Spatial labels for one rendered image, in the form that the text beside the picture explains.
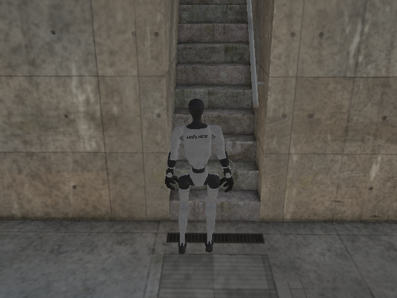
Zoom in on stairs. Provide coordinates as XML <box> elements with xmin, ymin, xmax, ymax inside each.
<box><xmin>169</xmin><ymin>0</ymin><xmax>261</xmax><ymax>222</ymax></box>

